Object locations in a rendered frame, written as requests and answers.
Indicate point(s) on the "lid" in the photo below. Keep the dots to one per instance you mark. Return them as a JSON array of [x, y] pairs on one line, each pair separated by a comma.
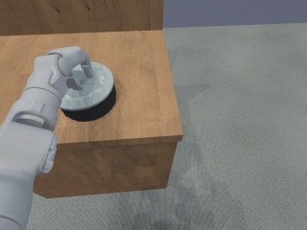
[[94, 91]]

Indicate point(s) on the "robot left upper arm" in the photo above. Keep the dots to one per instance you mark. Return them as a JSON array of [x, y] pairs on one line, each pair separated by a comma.
[[25, 152]]

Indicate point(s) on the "table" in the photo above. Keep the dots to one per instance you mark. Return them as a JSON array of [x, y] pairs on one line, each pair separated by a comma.
[[132, 147]]

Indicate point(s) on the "robot left forearm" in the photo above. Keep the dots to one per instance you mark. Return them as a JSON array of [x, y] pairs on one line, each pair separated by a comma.
[[41, 98]]

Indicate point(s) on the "pot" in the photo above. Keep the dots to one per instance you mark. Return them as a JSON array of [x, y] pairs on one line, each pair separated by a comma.
[[95, 112]]

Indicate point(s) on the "knob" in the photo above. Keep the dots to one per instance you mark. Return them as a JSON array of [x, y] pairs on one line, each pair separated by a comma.
[[81, 77]]

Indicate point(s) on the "left robot hand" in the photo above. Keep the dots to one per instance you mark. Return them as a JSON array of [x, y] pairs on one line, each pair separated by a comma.
[[77, 56]]

